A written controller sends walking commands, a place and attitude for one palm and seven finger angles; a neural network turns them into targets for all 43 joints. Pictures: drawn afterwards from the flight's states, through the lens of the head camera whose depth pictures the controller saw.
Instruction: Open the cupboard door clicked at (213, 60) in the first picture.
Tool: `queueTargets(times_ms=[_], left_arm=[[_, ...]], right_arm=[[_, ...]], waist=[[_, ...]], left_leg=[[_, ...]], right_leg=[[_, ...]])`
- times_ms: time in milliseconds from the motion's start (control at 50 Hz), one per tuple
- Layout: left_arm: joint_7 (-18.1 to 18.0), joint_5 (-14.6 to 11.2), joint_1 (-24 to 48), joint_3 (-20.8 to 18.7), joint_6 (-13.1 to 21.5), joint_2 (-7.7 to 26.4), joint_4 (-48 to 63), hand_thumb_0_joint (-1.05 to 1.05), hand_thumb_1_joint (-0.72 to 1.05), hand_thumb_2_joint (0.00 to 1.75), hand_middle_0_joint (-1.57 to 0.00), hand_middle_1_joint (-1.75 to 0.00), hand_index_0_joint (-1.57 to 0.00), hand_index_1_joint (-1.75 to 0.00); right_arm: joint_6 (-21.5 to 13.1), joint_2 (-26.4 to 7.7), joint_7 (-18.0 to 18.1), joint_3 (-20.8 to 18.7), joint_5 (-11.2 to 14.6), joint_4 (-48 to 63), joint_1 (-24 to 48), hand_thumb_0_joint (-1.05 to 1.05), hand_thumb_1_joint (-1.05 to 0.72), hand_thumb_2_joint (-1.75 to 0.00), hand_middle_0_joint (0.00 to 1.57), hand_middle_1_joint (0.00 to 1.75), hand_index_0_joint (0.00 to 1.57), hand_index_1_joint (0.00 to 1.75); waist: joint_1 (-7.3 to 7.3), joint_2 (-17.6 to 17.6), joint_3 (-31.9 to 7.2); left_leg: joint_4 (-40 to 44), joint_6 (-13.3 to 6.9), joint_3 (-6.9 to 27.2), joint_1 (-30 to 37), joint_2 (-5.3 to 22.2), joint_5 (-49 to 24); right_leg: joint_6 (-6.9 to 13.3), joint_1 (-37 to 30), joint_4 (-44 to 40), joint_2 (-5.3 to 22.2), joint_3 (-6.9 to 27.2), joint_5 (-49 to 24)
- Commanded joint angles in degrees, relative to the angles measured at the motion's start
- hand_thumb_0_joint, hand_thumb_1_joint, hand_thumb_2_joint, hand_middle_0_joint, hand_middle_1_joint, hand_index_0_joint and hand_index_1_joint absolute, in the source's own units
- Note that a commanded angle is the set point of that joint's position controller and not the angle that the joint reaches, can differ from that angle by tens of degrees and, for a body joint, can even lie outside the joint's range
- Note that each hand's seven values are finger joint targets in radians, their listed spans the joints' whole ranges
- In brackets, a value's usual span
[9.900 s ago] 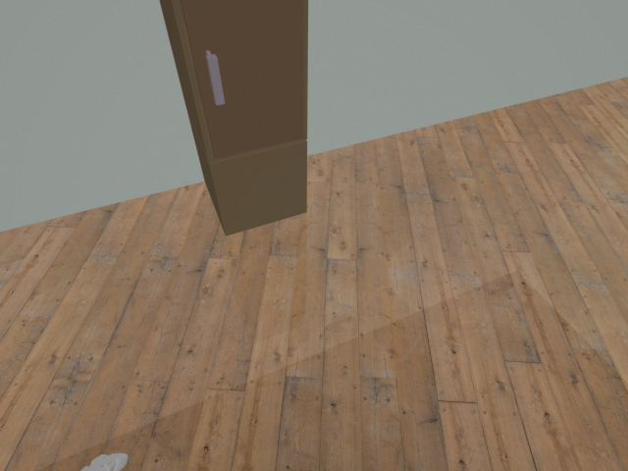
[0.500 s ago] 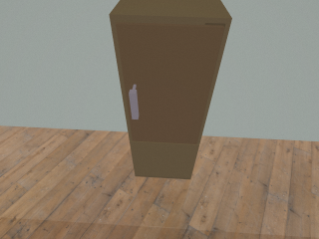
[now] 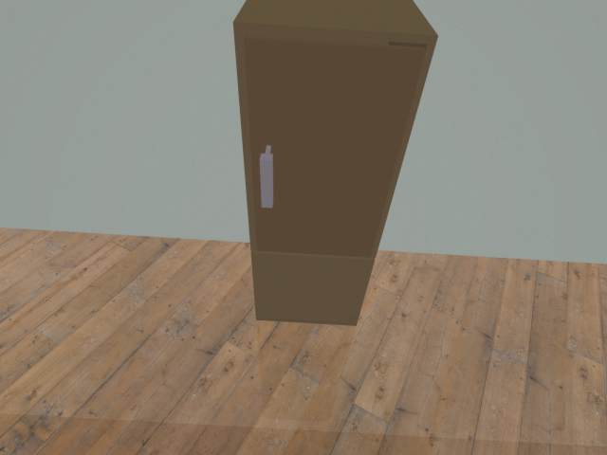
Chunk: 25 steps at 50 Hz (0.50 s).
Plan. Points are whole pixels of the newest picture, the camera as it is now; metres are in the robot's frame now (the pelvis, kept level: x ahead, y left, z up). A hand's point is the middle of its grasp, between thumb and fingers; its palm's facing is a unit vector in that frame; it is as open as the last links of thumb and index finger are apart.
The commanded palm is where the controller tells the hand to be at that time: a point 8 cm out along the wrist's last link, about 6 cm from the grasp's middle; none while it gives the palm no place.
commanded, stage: come to a stop and stand still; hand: left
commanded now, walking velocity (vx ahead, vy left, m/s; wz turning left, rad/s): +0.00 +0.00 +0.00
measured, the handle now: (267, 176) +0.73 +0.13 -0.05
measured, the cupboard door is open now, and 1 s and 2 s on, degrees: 0 0 0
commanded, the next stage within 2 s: look again from close up in 1.30 s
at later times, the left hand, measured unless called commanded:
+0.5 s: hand out of the picture -0.07 +0.15 -0.17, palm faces +0.11 -0.98 -0.16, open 7.4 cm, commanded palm none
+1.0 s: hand out of the picture -0.01 +0.13 -0.17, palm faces +0.06 -0.99 -0.16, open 7.4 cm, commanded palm none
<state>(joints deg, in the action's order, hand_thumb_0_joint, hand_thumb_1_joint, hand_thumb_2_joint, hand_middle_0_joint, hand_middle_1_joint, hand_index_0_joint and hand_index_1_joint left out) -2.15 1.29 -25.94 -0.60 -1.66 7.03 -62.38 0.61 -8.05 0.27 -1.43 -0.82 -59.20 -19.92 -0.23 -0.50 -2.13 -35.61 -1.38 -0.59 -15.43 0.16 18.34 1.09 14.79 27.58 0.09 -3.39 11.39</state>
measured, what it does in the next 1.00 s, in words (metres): steps on the spot: left foot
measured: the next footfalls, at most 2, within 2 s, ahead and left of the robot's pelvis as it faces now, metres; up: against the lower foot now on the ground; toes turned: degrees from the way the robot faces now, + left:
left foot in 0.02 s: +0.03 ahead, +0.11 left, +0.00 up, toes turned +3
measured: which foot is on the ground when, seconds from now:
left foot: up 0.00-0.00, down 0.02-1.00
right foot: down 0.00-1.00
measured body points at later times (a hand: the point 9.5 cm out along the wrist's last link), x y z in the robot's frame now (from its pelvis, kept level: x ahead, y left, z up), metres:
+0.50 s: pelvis -0.03 -0.01 +0.00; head -0.05 -0.01 +0.45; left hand -0.08 +0.20 -0.16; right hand -0.04 -0.22 -0.16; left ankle -0.02 +0.11 -0.72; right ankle +0.02 -0.10 -0.74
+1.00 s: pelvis +0.01 -0.02 +0.00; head +0.02 -0.03 +0.45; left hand -0.01 +0.18 -0.15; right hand -0.01 -0.22 -0.16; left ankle -0.01 +0.11 -0.73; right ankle +0.02 -0.10 -0.74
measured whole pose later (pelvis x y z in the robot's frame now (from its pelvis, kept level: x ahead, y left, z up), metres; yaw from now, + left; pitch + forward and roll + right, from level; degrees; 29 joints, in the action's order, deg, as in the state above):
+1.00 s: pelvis +0.01 -0.02 +0.00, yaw +1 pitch +0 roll +1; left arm -1.4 0.7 -19.0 0.4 1.4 6.0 -64.5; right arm -1.7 -6.0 2.2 1.0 -1.1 -64.1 -19.1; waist -0.2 0.3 0.5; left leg -25.3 0.7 -2.1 -9.7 1.0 15.3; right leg 2.8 13.0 27.2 -1.5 -2.1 14.1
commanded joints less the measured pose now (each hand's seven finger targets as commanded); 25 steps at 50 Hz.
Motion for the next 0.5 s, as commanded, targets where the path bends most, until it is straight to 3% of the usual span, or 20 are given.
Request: queueTargets(times_ms=[0,20,60,100,140,180,240,300,320,340,380,400,420,440,480], left_arm=[[0.19,-0.51,-1.21,-0.96,1.75,4.33,3.47,0.00,0.90,0.90,-0.20,-0.30,-0.20,-0.30],[0.35,-0.47,-1.04,-0.89,2.08,3.66,3.80,0.00,0.90,0.90,-0.20,-0.30,-0.20,-0.30],[0.46,0.09,1.58,-0.85,1.70,4.13,2.63,0.00,0.90,0.90,-0.20,-0.30,-0.20,-0.30],[0.70,0.12,1.50,-0.67,1.72,3.72,2.46,0.00,0.90,0.90,-0.20,-0.30,-0.20,-0.30],[0.98,0.12,1.78,-0.68,1.87,3.63,1.95,0.00,0.90,0.90,-0.20,-0.30,-0.20,-0.30],[1.26,0.47,2.07,-1.02,1.63,3.67,2.17,0.00,0.90,0.90,-0.20,-0.30,-0.20,-0.30],[1.65,0.72,1.27,-1.44,1.33,2.66,2.20,0.00,0.90,0.90,-0.20,-0.30,-0.20,-0.30],[1.80,0.60,-0.87,-1.59,1.58,2.02,1.80,0.00,0.90,0.90,-0.20,-0.30,-0.20,-0.30],[1.65,0.51,-1.24,-1.71,1.92,2.43,1.72,0.00,0.90,0.90,-0.20,-0.30,-0.20,-0.30],[1.49,0.37,-2.34,-1.80,2.28,3.27,1.49,0.00,0.90,0.90,-0.20,-0.30,-0.20,-0.30],[0.91,0.05,-2.75,-2.37,2.91,6.74,1.23,0.00,0.90,0.90,-0.20,-0.30,-0.20,-0.30],[0.54,-0.44,-2.10,-2.67,3.13,7.89,1.59,0.00,0.90,0.90,-0.20,-0.30,-0.20,-0.30],[0.51,-0.56,-0.07,-2.46,3.34,7.13,2.15,0.00,0.90,0.90,-0.20,-0.30,-0.20,-0.30],[0.50,-0.59,1.94,-2.33,3.54,6.68,2.68,0.00,0.90,0.90,-0.20,-0.30,-0.20,-0.30],[0.38,-0.26,5.46,-2.02,3.40,6.27,3.32,0.00,0.90,0.90,-0.20,-0.30,-0.20,-0.30]], right_arm=[[-2.33,-4.80,1.56,-0.24,-0.22,-0.11,-4.71,0.00,-0.90,-0.90,0.20,0.30,0.20,0.30],[-2.42,-6.27,2.00,-0.42,-0.48,1.02,-3.32,0.00,-0.90,-0.90,0.20,0.30,0.20,0.30],[-2.66,-5.42,2.00,-0.09,-0.36,0.16,-0.79,0.00,-0.90,-0.90,0.20,0.30,0.20,0.30],[-2.58,-5.08,2.00,-0.04,-0.30,0.08,-1.38,0.00,-0.90,-0.90,0.20,0.30,0.20,0.30],[-2.43,-5.20,1.93,-0.06,-0.47,-0.76,-2.57,0.00,-0.90,-0.90,0.20,0.30,0.20,0.30],[-2.05,-6.02,1.81,-0.52,-0.67,-1.17,-3.39,0.00,-0.90,-0.90,0.20,0.30,0.20,0.30],[-1.48,-7.04,1.65,-1.12,-0.82,-0.78,-1.69,0.00,-0.90,-0.90,0.20,0.30,0.20,0.30],[-1.38,-6.62,1.61,-1.20,-0.88,-0.56,-0.90,0.00,-0.90,-0.90,0.20,0.30,0.20,0.30],[-1.41,-5.48,1.64,-0.95,-0.86,-0.67,-1.57,0.00,-0.90,-0.90,0.20,0.30,0.20,0.30],[-1.38,-4.37,1.60,-0.74,-0.81,-0.48,-1.80,0.00,-0.90,-0.90,0.20,0.30,0.20,0.30],[-1.05,-1.81,1.25,0.01,-0.60,0.20,-2.69,0.00,-0.90,-0.90,0.20,0.30,0.20,0.30],[-0.96,-1.34,1.15,0.02,-0.55,0.24,-2.42,0.00,-0.90,-0.90,0.20,0.30,0.20,0.30],[-1.12,-1.53,0.96,-0.01,-0.53,-0.10,-1.99,0.00,-0.90,-0.90,0.20,0.30,0.20,0.30],[-1.16,-1.36,0.87,0.11,-0.47,-0.52,-3.15,0.00,-0.90,-0.90,0.20,0.30,0.20,0.30],[-1.02,0.29,0.70,0.49,-0.22,-2.09,-6.20,0.00,-0.90,-0.90,0.20,0.30,0.20,0.30]], waist=[[-1.01,8.92,8.99],[-1.79,9.03,8.34],[-2.20,9.39,9.05],[-2.28,4.89,9.08],[-1.86,3.72,7.91],[-1.41,6.00,8.06],[-1.87,6.21,10.29],[-2.47,4.79,11.10],[-2.20,3.30,11.63],[-2.40,1.14,12.12],[-1.66,-10.50,10.69],[-1.10,-13.55,9.85],[-0.13,-11.18,10.07],[1.12,-8.74,9.25],[2.94,-5.13,8.40]], left_leg=[[21.10,-2.91,12.66,-1.09,8.67,3.83],[24.04,-4.79,15.63,-6.73,11.96,9.22],[25.98,-4.56,15.64,-10.66,9.90,12.36],[25.28,-4.03,14.08,-12.28,8.84,14.31],[24.83,-3.70,13.10,-10.90,8.04,17.29],[26.37,-4.68,14.67,-10.97,9.14,23.44],[26.55,-6.41,16.05,-14.57,11.32,26.64],[23.50,-5.98,13.96,-15.73,9.78,25.05],[21.11,-5.46,13.04,-15.94,8.31,23.45],[17.04,-4.38,10.78,-16.65,5.72,21.46],[1.09,-1.60,1.28,-17.24,-1.55,11.93],[-6.22,-1.32,-0.59,-13.89,-0.79,6.43],[-9.92,-1.22,0.17,-11.27,0.15,5.54],[-10.73,-1.17,0.55,-8.99,0.67,4.99],[-3.68,-0.63,-1.49,-0.45,0.77,3.95]], right_leg=[[0.61,7.46,0.33,2.76,6.03,11.39],[0.00,3.43,1.05,2.15,3.60,8.14],[0.32,-1.38,2.78,1.93,3.39,4.66],[0.43,-3.21,1.73,1.77,4.01,4.06],[0.37,-3.61,1.03,1.29,3.81,5.94],[0.45,-1.95,4.25,-0.13,1.99,9.84],[0.39,-2.03,9.14,-0.93,0.99,10.38],[0.48,-3.71,5.38,-0.54,2.00,10.35],[0.91,-4.76,1.66,0.46,4.27,11.87],[1.99,-4.62,-2.52,2.79,9.16,16.62],[6.52,-2.66,-13.74,11.33,23.06,32.06],[8.60,0.50,-19.48,15.95,28.48,36.14],[9.40,4.18,-21.08,16.03,28.54,32.86],[9.41,5.79,-20.41,15.07,25.83,28.15],[7.70,11.40,-17.88,11.88,17.27,25.01]])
